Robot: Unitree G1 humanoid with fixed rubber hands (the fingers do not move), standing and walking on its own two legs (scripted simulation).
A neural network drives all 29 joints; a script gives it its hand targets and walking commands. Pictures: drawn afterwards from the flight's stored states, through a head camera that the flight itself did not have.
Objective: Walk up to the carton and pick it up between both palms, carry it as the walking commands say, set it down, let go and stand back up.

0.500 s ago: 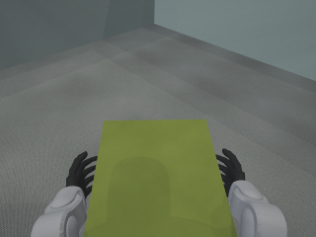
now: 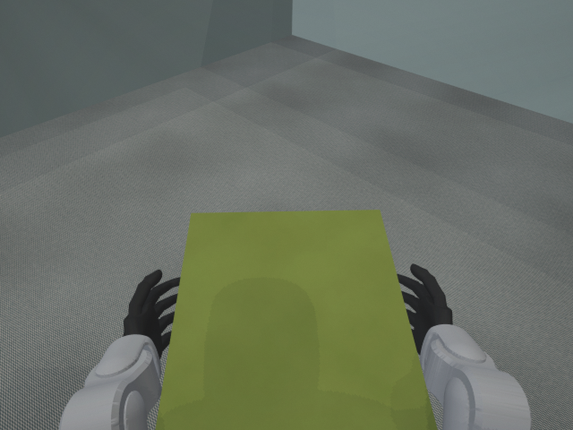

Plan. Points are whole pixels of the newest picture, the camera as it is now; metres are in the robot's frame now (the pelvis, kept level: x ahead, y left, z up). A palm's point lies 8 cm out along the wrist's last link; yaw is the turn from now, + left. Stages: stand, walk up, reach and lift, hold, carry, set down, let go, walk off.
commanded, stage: carry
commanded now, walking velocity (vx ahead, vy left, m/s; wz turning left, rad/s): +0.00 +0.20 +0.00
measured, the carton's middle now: (288, 344) +0.25 +0.00 +0.02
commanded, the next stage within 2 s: none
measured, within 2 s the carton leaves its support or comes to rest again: neither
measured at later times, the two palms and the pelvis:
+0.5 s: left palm (17, 363) +0.20 +0.30 +0.10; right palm (323, 364) +0.20 -0.04 +0.09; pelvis -0.02 +0.14 +0.00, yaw -1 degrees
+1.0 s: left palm out of the picture +0.18 +0.45 +0.09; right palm (186, 396) +0.17 +0.11 +0.08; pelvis -0.05 +0.29 -0.01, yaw -1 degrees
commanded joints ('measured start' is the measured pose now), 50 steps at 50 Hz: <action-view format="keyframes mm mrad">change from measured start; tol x32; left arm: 1 -295 -600 -716 -67 -226 33 -69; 50 -317 -646 -689 -22 -230 29 -88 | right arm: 1 -316 632 723 -51 229 12 66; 50 -400 662 772 -96 229 16 75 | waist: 1 0 -108 -156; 4 -20 329 -177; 18 23 -336 -112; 29 3 -224 -103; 34 -18 342 -166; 50 13 -145 -49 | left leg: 1 170 -35 69 -270 107 8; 5 263 247 -228 -231 670 214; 16 45 134 -98 -186 259 153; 21 -218 25 -121 426 -79 10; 31 154 -53 95 -249 95 2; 35 305 263 -245 -235 752 214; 46 87 144 -105 -199 308 171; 50 -224 10 -111 398 -166 14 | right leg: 1 71 -80 53 18 234 -70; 4 -233 82 -18 438 -420 13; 7 -240 78 41 580 -324 -18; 21 111 -285 339 -290 106 -249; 31 114 -101 55 -21 290 -73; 34 -221 72 -47 343 -365 26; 37 -221 74 42 576 -346 -13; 46 130 93 -8 -85 -42 -63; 50 147 -368 471 -301 176 -299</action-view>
